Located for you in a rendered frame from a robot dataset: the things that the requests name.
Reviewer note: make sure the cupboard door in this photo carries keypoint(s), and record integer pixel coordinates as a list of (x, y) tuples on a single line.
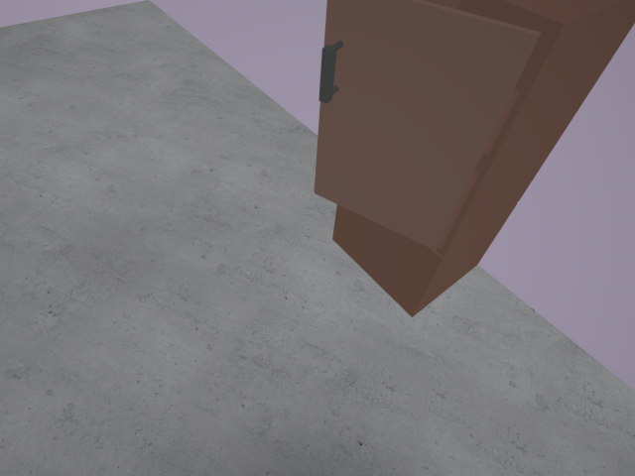
[(421, 88)]

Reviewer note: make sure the handle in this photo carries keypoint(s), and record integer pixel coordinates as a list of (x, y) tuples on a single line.
[(328, 59)]

